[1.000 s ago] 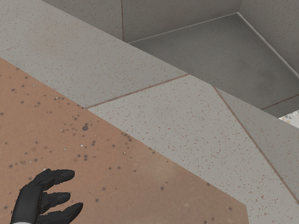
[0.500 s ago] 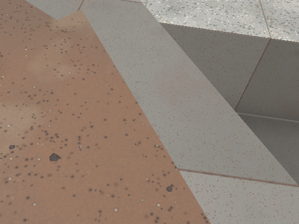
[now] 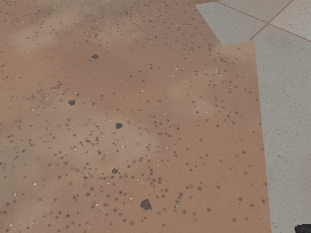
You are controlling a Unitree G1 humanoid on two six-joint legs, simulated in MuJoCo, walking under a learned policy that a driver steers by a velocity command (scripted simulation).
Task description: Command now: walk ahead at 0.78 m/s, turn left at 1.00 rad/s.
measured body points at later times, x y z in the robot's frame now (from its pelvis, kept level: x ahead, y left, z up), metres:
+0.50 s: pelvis +0.34 +0.05 +0.01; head +0.37 +0.09 +0.45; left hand +0.44 +0.38 -0.07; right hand +0.55 -0.18 -0.08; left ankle +0.32 +0.08 -0.74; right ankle +0.55 -0.11 -0.65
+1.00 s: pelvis +0.71 +0.17 +0.00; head +0.74 +0.18 +0.45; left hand +0.47 +0.33 -0.11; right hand +1.03 +0.14 -0.09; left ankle +0.71 +0.34 -0.68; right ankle +0.68 +0.03 -0.74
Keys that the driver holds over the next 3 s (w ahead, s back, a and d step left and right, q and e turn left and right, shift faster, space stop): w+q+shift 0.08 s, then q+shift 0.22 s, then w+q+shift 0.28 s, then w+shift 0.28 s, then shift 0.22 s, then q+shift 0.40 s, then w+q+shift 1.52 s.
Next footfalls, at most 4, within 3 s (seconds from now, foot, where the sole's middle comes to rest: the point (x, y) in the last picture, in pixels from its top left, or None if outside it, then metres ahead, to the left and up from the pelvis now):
0.22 left None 0.36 0.09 -0.77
0.72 right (159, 176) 0.71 0.06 -0.77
1.12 left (88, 142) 0.88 0.42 -0.77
1.54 right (107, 111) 1.09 0.35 -0.77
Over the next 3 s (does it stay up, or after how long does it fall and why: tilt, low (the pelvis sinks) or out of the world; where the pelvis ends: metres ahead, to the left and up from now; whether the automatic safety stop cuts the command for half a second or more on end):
stays up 0.55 1.29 -0.05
